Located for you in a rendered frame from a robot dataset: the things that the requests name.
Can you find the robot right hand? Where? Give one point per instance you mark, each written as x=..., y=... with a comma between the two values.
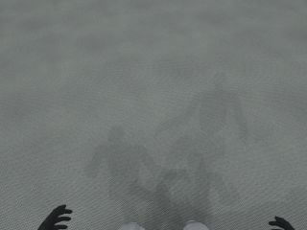
x=282, y=223

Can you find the robot left hand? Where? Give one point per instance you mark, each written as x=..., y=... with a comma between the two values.
x=53, y=218

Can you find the robot right shin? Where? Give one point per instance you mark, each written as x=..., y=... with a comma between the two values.
x=190, y=221

